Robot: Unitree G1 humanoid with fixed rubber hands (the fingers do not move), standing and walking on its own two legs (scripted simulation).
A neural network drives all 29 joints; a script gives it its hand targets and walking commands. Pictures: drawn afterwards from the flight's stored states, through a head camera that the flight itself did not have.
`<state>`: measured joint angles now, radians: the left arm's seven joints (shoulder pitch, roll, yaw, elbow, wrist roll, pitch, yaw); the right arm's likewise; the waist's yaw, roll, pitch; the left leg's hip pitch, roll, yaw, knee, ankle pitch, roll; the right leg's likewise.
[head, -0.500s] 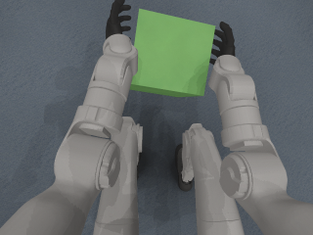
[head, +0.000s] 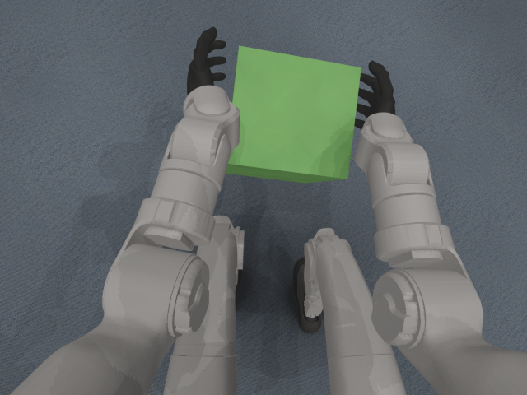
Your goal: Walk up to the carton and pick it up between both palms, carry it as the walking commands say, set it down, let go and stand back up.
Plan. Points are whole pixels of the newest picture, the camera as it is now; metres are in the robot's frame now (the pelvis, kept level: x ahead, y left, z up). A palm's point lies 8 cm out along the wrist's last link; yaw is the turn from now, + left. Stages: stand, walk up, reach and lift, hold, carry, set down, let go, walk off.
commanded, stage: reach and lift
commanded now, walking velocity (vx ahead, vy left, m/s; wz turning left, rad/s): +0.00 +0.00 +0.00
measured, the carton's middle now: (279, 130) +0.49 +0.01 -0.12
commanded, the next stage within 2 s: none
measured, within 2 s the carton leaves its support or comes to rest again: neither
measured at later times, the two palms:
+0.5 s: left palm (197, 68) +0.47 +0.11 +0.07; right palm (411, 109) +0.45 -0.12 +0.05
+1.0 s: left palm (174, 4) +0.45 +0.12 +0.17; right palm (484, 62) +0.44 -0.12 +0.15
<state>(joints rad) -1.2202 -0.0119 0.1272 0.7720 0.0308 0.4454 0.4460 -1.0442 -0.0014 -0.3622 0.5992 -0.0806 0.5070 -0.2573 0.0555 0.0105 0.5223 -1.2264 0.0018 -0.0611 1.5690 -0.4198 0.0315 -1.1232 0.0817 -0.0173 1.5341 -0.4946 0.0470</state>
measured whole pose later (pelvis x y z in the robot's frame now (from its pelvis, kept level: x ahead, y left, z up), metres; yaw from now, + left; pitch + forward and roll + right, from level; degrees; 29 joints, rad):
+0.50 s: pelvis +0.00 +0.01 +0.06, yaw +1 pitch +1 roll -6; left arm -1.13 -0.07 0.14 0.76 0.09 0.46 0.45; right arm -0.94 0.03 -0.40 0.59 -0.14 0.51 -0.21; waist 0.04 0.02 0.47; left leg -0.99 0.00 -0.07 1.34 -0.36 0.03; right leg -0.88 0.08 -0.01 1.28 -0.42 0.05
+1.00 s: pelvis +0.06 +0.01 +0.13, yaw +1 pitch +5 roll -6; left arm -0.85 -0.20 0.27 0.86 0.25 0.45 0.43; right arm -0.71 0.13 -0.54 0.74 -0.31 0.47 -0.11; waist 0.02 0.00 0.02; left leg -0.81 0.00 -0.07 1.05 -0.33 0.03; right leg -0.68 0.08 0.01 0.95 -0.37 0.04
